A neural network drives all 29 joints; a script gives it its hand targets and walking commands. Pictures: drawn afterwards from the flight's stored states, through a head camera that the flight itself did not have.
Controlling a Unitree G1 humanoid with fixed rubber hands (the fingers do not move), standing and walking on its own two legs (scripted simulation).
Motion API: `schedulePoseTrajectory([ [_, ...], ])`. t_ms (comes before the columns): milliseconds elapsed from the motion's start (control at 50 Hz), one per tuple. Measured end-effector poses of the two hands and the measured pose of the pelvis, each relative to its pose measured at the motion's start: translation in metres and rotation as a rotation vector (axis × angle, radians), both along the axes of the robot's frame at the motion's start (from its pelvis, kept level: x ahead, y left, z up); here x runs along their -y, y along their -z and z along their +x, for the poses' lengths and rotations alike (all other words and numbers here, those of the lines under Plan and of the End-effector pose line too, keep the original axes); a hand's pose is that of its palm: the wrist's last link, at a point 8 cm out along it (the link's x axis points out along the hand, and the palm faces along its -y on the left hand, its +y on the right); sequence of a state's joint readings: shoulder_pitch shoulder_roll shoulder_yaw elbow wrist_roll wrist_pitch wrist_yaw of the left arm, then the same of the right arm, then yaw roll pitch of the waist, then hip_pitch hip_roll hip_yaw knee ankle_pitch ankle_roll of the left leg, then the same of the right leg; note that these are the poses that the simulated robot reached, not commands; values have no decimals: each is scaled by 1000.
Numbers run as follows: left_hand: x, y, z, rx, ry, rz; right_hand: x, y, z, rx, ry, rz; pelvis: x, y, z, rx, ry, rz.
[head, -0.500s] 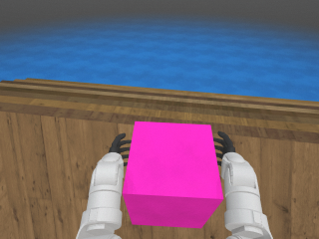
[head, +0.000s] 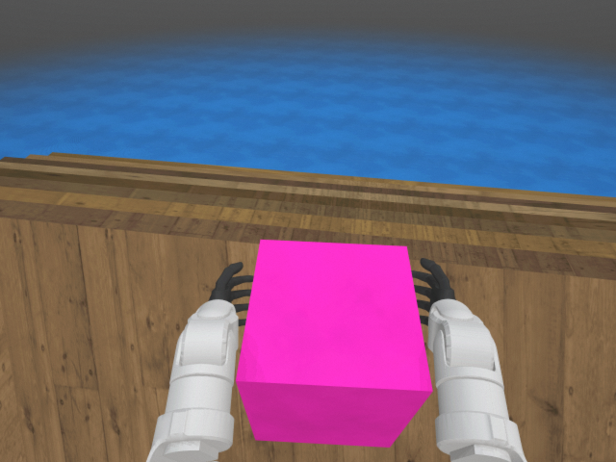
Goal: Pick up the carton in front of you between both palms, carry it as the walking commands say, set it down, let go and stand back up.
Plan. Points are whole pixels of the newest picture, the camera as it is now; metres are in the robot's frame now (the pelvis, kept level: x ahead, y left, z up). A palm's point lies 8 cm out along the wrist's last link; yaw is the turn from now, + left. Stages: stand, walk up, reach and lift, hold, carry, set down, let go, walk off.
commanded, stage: hold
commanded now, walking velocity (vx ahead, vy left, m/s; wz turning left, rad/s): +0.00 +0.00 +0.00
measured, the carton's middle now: (327, 347) +0.28 +0.00 -0.03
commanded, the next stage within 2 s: carry in 0.26 s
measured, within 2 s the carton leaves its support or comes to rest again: neither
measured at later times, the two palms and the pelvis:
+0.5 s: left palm (239, 289) +0.31 +0.13 +0.06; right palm (455, 294) +0.31 -0.17 +0.07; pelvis +0.03 -0.02 -0.01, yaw -1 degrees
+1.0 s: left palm (268, 184) +0.54 +0.11 +0.08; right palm (436, 189) +0.53 -0.19 +0.09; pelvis +0.26 -0.02 -0.01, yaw -3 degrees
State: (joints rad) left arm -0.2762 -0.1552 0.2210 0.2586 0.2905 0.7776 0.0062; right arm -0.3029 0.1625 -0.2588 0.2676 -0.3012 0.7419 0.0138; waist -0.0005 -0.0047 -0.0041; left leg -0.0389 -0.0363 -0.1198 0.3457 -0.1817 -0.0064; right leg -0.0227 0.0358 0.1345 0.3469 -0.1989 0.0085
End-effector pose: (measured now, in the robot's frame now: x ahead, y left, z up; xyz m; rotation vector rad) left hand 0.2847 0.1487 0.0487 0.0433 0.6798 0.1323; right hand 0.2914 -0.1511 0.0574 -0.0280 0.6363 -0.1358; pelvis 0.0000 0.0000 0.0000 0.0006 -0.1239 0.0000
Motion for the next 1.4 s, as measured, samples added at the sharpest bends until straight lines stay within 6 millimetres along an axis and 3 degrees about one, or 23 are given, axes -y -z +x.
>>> schedulePoseTrajectory([
  [280,0,0,-1,4,-2,0,0,0,0,6,0,3,1,2,-2,-26,4,0],
  [420,9,-7,14,46,-1,-3,9,-4,10,47,18,19,7,8,9,-129,34,4],
  [560,24,-21,41,13,-23,-25,24,-17,38,14,32,53,19,4,47,-189,-5,10],
  [640,15,-31,65,4,-51,-38,14,-27,69,4,26,72,14,0,76,-217,-5,29],
  [740,-3,-26,104,20,-69,-70,-3,-26,108,21,21,63,2,13,124,-218,30,34],
  [820,2,-25,137,-56,-41,-69,3,-22,130,-55,58,66,-1,5,161,-224,52,10],
  [900,17,-34,187,-60,-5,-75,17,-32,169,-56,104,73,4,-1,201,-228,48,-8],
  [980,33,-37,242,-41,5,-75,33,-35,221,-35,120,84,17,3,250,-223,46,-9],
  [1120,59,-17,337,-31,-33,-50,60,-8,328,-31,83,113,52,28,346,-196,8,-22],
  [1180,59,-10,361,-95,-70,-47,60,-2,364,-96,54,115,61,17,376,-205,-14,-6],
  [1260,56,-19,398,-101,-107,-42,56,-10,412,-105,6,105,67,1,419,-215,-15,18],
  [1400,54,-41,492,-20,-91,-47,54,-31,500,-23,9,92,62,-3,513,-216,0,32],
])
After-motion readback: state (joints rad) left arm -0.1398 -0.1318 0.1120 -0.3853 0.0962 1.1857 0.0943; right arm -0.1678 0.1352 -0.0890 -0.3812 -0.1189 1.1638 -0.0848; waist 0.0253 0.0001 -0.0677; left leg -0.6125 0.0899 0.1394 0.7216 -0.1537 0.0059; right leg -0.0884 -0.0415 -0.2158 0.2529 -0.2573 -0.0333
